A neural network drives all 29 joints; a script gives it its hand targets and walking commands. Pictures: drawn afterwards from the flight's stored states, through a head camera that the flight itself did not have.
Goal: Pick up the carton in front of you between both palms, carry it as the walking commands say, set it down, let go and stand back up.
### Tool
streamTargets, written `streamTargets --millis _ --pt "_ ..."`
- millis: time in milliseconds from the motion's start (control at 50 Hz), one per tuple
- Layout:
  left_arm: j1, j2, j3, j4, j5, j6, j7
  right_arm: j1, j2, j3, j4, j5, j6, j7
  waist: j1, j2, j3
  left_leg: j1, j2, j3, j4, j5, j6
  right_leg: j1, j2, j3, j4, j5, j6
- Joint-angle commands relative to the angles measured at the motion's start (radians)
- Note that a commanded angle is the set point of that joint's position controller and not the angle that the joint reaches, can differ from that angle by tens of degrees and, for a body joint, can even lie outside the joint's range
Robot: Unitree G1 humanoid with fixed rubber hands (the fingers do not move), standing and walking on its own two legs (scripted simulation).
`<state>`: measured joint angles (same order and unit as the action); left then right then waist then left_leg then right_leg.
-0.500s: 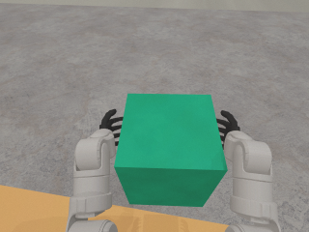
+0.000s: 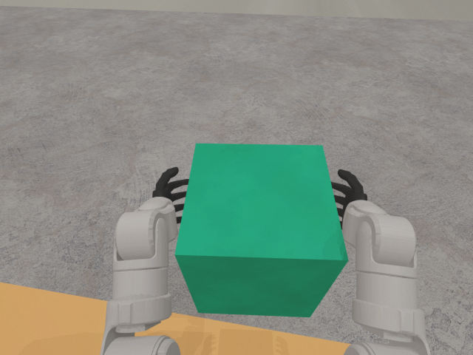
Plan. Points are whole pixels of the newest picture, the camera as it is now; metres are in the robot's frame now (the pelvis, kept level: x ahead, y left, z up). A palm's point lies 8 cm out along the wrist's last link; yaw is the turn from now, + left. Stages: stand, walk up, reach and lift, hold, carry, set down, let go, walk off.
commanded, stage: carry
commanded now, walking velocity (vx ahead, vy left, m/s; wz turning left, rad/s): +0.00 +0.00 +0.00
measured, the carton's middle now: (256, 235) +0.33 +0.00 +0.05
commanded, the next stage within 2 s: none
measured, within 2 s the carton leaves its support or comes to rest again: neither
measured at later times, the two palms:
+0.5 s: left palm (176, 198) +0.35 +0.14 +0.12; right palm (357, 206) +0.35 -0.16 +0.12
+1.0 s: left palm (182, 142) +0.57 +0.17 +0.07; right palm (312, 149) +0.55 -0.13 +0.08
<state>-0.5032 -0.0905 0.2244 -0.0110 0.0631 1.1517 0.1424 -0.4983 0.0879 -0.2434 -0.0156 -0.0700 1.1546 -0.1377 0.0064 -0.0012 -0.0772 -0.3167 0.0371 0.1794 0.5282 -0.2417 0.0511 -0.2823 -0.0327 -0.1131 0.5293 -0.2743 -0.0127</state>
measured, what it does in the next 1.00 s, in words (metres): walks ahead: left foot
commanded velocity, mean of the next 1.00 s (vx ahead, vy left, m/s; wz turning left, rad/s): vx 0.39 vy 0.00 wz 0.00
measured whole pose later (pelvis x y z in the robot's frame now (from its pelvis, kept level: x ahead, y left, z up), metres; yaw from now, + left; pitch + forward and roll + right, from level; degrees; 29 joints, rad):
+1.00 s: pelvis +0.23 +0.04 -0.01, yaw -2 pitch +4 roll +0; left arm -0.47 -0.09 0.23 -0.06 0.03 1.12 0.15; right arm -0.44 0.12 -0.23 -0.07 -0.07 1.10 -0.14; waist -0.03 -0.02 -0.01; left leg -0.47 -0.02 0.13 0.62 -0.23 0.10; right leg -0.45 -0.02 0.00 1.20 -0.44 -0.04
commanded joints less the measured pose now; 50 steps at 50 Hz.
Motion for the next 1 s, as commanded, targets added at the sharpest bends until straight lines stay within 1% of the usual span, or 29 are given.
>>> streamTargets --millis 0,220,240,280,300,320,340,360,380,420,460,480,500,520,540,560,580,620,680,760,800,820,840,860,880,900,940,960,980 --pt "-0.601 -0.855 -0.627 -0.056 -0.272 -0.005 -0.103 -0.601 0.839 0.624 -0.049 0.265 -0.003 0.105 -0.001 0.004 -0.308 0.146 0.13 -0.139 -0.069 0.221 0.009 0.072 -0.106 0.107 -0.066 0.17 -0.022" --pt "-0.603 -0.856 -0.626 -0.054 -0.272 -0.005 -0.102 -0.603 0.84 0.622 -0.047 0.265 -0.003 0.105 -0.001 0.005 -0.308 0.143 0.13 -0.14 -0.073 0.216 0.01 0.069 -0.106 0.106 -0.067 0.16 -0.021" --pt "-0.602 -0.858 -0.627 -0.053 -0.274 -0.005 -0.103 -0.603 0.842 0.623 -0.047 0.266 -0.003 0.105 0.003 0.009 -0.32 0.144 0.122 -0.138 -0.086 0.13 0.014 0.072 -0.099 0.103 -0.072 0.09 -0.024" --pt "-0.611 -0.858 -0.628 -0.057 -0.277 -0.004 -0.103 -0.614 0.844 0.621 -0.046 0.27 -0.002 0.103 -0.001 0.028 -0.29 0.134 0.121 -0.169 -0.135 -0.228 0.038 0.016 -0.064 0.078 -0.051 -0.182 -0.042" --pt "-0.616 -0.854 -0.626 -0.053 -0.275 -0.003 -0.102 -0.611 0.84 0.618 -0.039 0.268 -0.002 0.102 -0.012 0.05 -0.249 0.129 0.142 -0.222 -0.173 -0.384 0.056 -0.053 -0.045 0.067 -0.022 -0.285 -0.046" --pt "-0.621 -0.848 -0.622 -0.044 -0.27 -0.003 -0.101 -0.611 0.834 0.614 -0.032 0.264 -0.001 0.1 -0.023 0.079 -0.211 0.144 0.182 -0.295 -0.217 -0.479 0.08 -0.135 -0.022 0.04 0.041 -0.313 -0.044" --pt "-0.622 -0.846 -0.619 -0.039 -0.268 -0.002 -0.1 -0.609 0.828 0.612 -0.026 0.259 -0.002 0.098 -0.033 0.122 -0.185 0.171 0.237 -0.377 -0.263 -0.529 0.112 -0.212 0.011 -0.017 0.129 -0.261 -0.035" --pt "-0.613 -0.843 -0.618 -0.03 -0.268 -0.002 -0.1 -0.599 0.825 0.611 -0.017 0.256 -0.003 0.095 -0.036 0.148 -0.176 0.187 0.287 -0.439 -0.276 -0.507 0.149 -0.261 0.018 -0.015 0.194 -0.206 -0.038" --pt "-0.607 -0.842 -0.615 -0.022 -0.269 -0.002 -0.1 -0.594 0.825 0.613 -0.02 0.256 -0.004 0.093 -0.038 0.142 -0.188 0.188 0.305 -0.454 -0.274 -0.458 0.171 -0.27 0.007 0.009 0.202 -0.202 -0.045" --pt "-0.602 -0.848 -0.607 -0.018 -0.273 -0.006 -0.101 -0.615 0.834 0.633 -0.044 0.27 -0.009 0.09 -0.027 0.105 -0.228 0.16 0.28 -0.369 -0.23 -0.34 0.162 -0.182 0.016 0.003 0.117 -0.164 -0.057" --pt "-0.577 -0.842 -0.592 -0.006 -0.27 -0.008 -0.101 -0.624 0.844 0.641 -0.055 0.276 -0.014 0.087 0.009 0.068 -0.265 0.03 0.195 -0.209 -0.12 -0.325 0.098 0.072 0.035 -0.02 -0.049 -0.083 -0.061" --pt "-0.552 -0.838 -0.586 0.006 -0.263 -0.01 -0.101 -0.619 0.846 0.643 -0.053 0.277 -0.014 0.086 0.03 -0.018 -0.269 -0.093 0.129 -0.118 0.021 -0.331 0.05 0.21 -0.044 0.119 -0.145 -0.124 -0.086" --pt "-0.536 -0.824 -0.577 0.012 -0.249 -0.015 -0.096 -0.634 0.852 0.645 -0.069 0.284 -0.013 0.089 0.043 -0.239 -0.221 -0.319 0.004 -0.012 0.281 -0.29 -0.015 0.312 -0.237 0.492 -0.283 -0.271 -0.16" --pt "-0.551 -0.823 -0.574 0.004 -0.244 -0.019 -0.095 -0.653 0.852 0.639 -0.065 0.283 -0.015 0.09 0.068 -0.253 -0.16 -0.513 -0.023 -0.065 0.405 -0.336 -0.013 0.393 -0.335 0.647 -0.295 -0.179 -0.251" --pt "-0.577 -0.82 -0.587 -0.025 -0.256 -0.022 -0.096 -0.659 0.858 0.641 -0.058 0.279 -0.02 0.089 0.069 -0.165 -0.16 -0.587 0.004 -0.134 0.514 -0.316 0.001 0.441 -0.345 0.634 -0.25 -0.056 -0.281" --pt "-0.597 -0.836 -0.615 -0.056 -0.275 -0.027 -0.097 -0.639 0.86 0.641 -0.054 0.279 -0.023 0.088 0.058 -0.094 -0.203 -0.6 0.017 -0.146 0.573 -0.28 0.012 0.469 -0.332 0.57 -0.204 0.041 -0.27" --pt "-0.631 -0.854 -0.643 -0.097 -0.297 -0.034 -0.098 -0.632 0.863 0.644 -0.06 0.281 -0.027 0.087 0.05 -0.058 -0.244 -0.603 0.031 -0.151 0.593 -0.233 0.016 0.488 -0.31 0.503 -0.18 0.083 -0.245" --pt "-0.65 -0.861 -0.664 -0.134 -0.319 -0.042 -0.099 -0.609 0.865 0.645 -0.061 0.275 -0.03 0.083 0.054 -0.087 -0.262 -0.57 0.031 -0.138 0.561 -0.139 -0.004 0.472 -0.262 0.384 -0.182 0.183 -0.208" --pt "-0.612 -0.853 -0.678 -0.135 -0.332 -0.043 -0.105 -0.561 0.845 0.64 -0.068 0.254 -0.029 0.076 0.063 -0.104 -0.232 -0.502 0.024 -0.118 0.413 -0.066 -0.028 0.408 -0.22 0.282 -0.183 0.284 -0.194" --pt "-0.564 -0.841 -0.686 -0.111 -0.334 -0.036 -0.114 -0.507 0.808 0.625 -0.073 0.217 -0.022 0.077 0.069 -0.158 -0.206 -0.323 -0.029 -0.042 0.167 0.01 -0.011 0.319 -0.182 0.184 -0.146 0.423 -0.153" --pt "-0.568 -0.846 -0.689 -0.109 -0.333 -0.035 -0.118 -0.511 0.799 0.625 -0.08 0.213 -0.021 0.08 0.046 -0.168 -0.208 -0.194 -0.065 -0.004 0.052 0.036 0.011 0.286 -0.171 0.144 -0.091 0.55 -0.115" --pt "-0.569 -0.85 -0.693 -0.109 -0.332 -0.036 -0.119 -0.506 0.801 0.627 -0.082 0.215 -0.022 0.082 0.007 -0.169 -0.251 -0.056 -0.089 0.022 -0.009 0.083 0.023 0.261 -0.156 0.09 0.011 0.63 -0.086" --pt "-0.56 -0.853 -0.693 -0.104 -0.325 -0.035 -0.119 -0.483 0.797 0.623 -0.073 0.217 -0.024 0.083 -0.041 -0.137 -0.327 0.158 -0.096 0.028 -0.023 0.101 0.039 0.176 -0.125 0.029 0.165 0.629 -0.05" --pt "-0.558 -0.845 -0.69 -0.1 -0.318 -0.034 -0.117 -0.459 0.792 0.618 -0.065 0.217 -0.026 0.085 -0.099 -0.013 -0.404 0.375 0.028 -0.151 -0.02 -0.017 0.064 -0.004 -0.091 0.003 0.405 0.401 -0.015" --pt "-0.529 -0.857 -0.685 -0.106 -0.311 -0.03 -0.116 -0.471 0.775 0.617 -0.063 0.219 -0.032 0.084 -0.076 0.27 -0.451 0.543 0.296 -0.703 -0.126 -0.016 0.172 -0.3 0.071 0.044 0.645 -0.131 0.014" --pt "-0.553 -0.854 -0.675 -0.108 -0.302 -0.035 -0.111 -0.485 0.802 0.633 -0.071 0.237 -0.036 0.089 -0.072 0.295 -0.435 0.563 0.323 -0.801 -0.168 0.024 0.229 -0.427 0.079 0.137 0.778 -0.262 -0.02" --pt "-0.579 -0.893 -0.673 -0.128 -0.294 -0.046 -0.108 -0.571 0.877 0.699 -0.143 0.302 -0.054 0.112 -0.065 0.1 -0.367 0.459 0.278 -0.63 -0.115 0.212 0.222 -0.472 0.006 0.158 0.789 -0.194 -0.047" --pt "-0.576 -0.913 -0.681 -0.134 -0.285 -0.053 -0.107 -0.62 0.913 0.731 -0.176 0.334 -0.065 0.123 -0.051 0.064 -0.352 0.402 0.257 -0.559 -0.117 0.262 0.204 -0.454 -0.023 0.163 0.727 -0.148 -0.044" --pt "-0.566 -0.921 -0.68 -0.143 -0.275 -0.06 -0.106 -0.649 0.935 0.755 -0.198 0.356 -0.075 0.131 -0.04 0.076 -0.366 0.366 0.236 -0.498 -0.124 0.27 0.19 -0.42 -0.041 0.165 0.667 -0.125 -0.038"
